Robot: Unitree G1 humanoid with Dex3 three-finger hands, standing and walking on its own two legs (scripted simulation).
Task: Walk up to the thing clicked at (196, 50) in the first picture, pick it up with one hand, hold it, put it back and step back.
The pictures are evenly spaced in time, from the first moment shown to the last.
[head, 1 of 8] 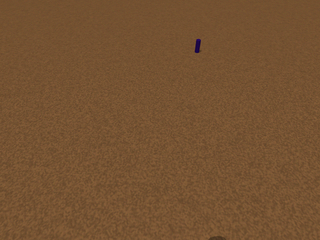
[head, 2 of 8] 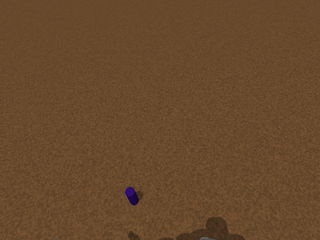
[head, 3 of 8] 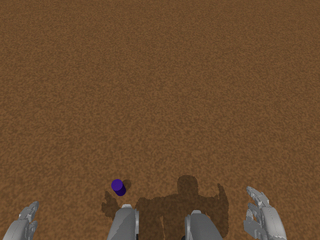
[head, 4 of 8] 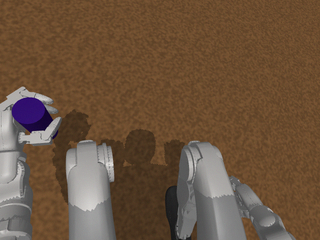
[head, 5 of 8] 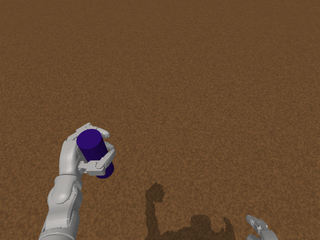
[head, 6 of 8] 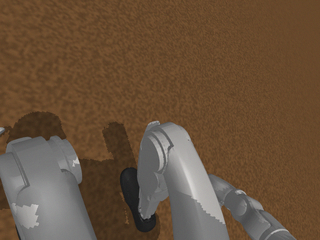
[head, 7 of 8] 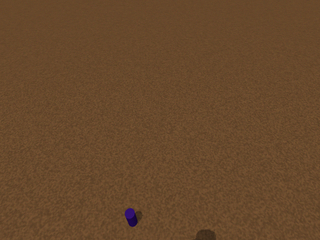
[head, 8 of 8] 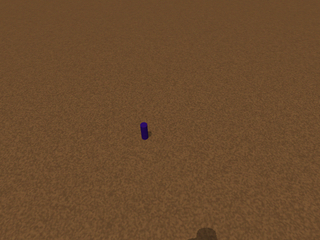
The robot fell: no
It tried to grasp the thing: yes
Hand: left
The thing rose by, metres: 0.70
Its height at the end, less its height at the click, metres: +0.00
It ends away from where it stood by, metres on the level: 0.02
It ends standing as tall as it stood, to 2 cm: yes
